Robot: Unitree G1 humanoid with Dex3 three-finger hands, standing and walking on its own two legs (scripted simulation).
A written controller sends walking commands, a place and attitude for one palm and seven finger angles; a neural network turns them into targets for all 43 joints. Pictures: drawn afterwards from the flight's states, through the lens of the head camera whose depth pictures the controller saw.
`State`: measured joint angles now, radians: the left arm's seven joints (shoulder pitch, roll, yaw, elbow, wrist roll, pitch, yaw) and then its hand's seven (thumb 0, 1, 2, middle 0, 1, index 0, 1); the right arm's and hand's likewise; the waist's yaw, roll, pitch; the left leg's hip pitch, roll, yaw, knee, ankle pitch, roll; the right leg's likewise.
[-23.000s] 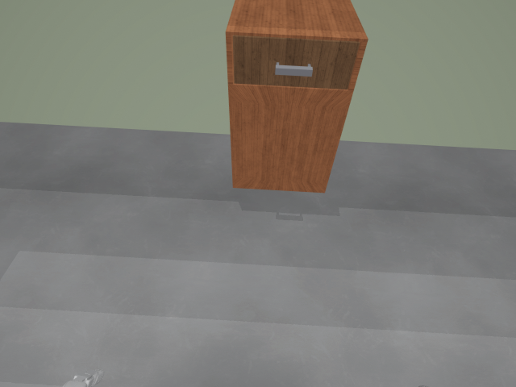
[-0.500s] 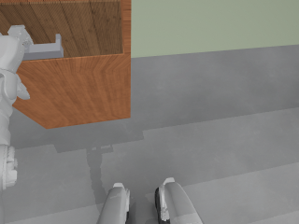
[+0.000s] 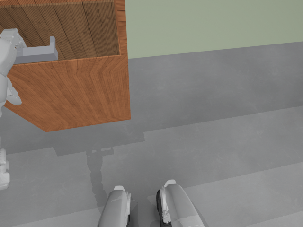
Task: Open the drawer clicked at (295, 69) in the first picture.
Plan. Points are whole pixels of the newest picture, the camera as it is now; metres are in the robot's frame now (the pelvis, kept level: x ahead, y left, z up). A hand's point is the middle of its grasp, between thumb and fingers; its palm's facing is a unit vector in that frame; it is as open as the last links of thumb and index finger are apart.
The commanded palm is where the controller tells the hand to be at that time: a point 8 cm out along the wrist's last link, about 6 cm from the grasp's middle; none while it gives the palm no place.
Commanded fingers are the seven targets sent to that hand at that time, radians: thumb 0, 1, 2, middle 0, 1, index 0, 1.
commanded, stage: close the thumb around the handle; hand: left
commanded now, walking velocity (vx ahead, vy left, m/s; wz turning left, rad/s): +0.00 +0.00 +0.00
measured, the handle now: (27, 48) +0.55 +0.30 +0.04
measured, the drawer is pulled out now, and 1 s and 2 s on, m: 0.00 0.01 0.12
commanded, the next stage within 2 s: pull the drawer open in 0.64 s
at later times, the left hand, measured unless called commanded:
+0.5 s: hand (6, 70) +0.50 +0.34 +0.02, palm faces -0.08 -0.01 -1.00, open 6.4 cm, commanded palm +0.49 +0.33 +0.07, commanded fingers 0.00 0.90 0.90 -0.40 -1.35 -0.40 -1.35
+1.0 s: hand (8, 75) +0.49 +0.34 +0.02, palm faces -0.07 -0.05 -1.00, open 5.9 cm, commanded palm +0.46 +0.32 +0.07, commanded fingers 0.00 0.90 0.90 -0.40 -1.35 -0.40 -1.35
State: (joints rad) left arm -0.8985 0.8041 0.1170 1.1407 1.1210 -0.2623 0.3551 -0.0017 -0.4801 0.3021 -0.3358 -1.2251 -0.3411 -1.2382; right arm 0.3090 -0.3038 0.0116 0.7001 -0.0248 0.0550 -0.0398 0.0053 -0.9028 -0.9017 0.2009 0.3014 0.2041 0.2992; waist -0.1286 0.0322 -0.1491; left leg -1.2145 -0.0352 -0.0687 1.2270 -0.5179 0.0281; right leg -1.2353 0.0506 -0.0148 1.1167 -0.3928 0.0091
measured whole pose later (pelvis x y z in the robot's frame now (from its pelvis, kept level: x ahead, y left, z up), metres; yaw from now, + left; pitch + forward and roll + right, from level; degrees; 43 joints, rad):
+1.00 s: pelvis +0.03 +0.02 +0.03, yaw -2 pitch +26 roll -5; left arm -0.68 0.69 0.16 1.02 1.08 -0.16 0.34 0.03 0.73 0.78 -0.42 -1.35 -0.33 -1.35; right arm 0.31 -0.27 -0.01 0.72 -0.05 0.10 0.00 0.00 -0.90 -0.90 0.20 0.30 0.21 0.30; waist -0.11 0.04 -0.16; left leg -1.03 -0.02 -0.05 1.11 -0.53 0.05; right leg -1.05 0.07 0.01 0.98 -0.39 0.02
